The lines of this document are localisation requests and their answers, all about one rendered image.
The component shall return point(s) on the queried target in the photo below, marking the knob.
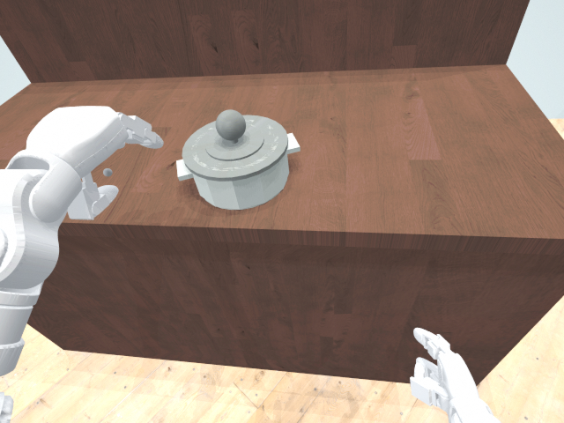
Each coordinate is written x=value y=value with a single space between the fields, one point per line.
x=230 y=125

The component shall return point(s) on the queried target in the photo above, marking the table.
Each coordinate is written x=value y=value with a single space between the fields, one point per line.
x=428 y=192

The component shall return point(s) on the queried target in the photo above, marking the lid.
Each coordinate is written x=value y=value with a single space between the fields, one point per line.
x=208 y=155

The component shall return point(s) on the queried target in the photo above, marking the left robot forearm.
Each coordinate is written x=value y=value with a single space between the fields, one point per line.
x=36 y=189

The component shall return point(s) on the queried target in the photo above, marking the robot left hand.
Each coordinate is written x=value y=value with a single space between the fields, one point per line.
x=84 y=137

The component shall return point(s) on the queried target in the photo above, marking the robot right hand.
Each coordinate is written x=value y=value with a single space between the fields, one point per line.
x=437 y=385

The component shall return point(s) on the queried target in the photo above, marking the pot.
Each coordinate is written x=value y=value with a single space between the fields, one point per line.
x=245 y=193

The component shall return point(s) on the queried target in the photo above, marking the right robot forearm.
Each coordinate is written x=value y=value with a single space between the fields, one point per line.
x=470 y=409

